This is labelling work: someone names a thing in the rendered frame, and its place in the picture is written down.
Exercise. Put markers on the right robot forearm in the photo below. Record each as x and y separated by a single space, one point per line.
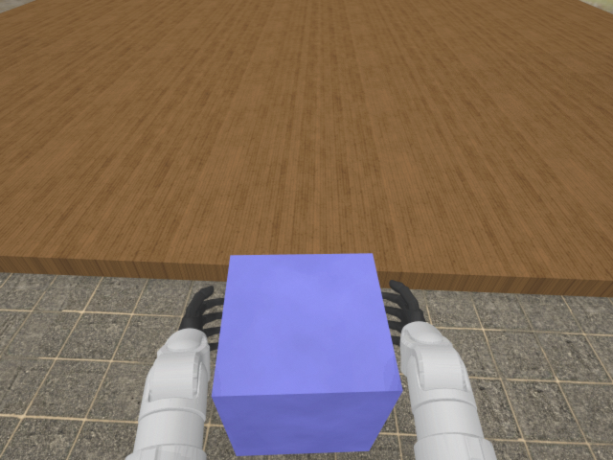
442 402

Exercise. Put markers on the carton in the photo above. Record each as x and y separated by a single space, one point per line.
305 360

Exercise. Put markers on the robot right hand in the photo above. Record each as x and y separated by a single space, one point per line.
409 312

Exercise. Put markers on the robot left hand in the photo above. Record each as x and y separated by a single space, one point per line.
193 319

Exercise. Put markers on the left robot forearm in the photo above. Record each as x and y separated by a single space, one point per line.
173 408

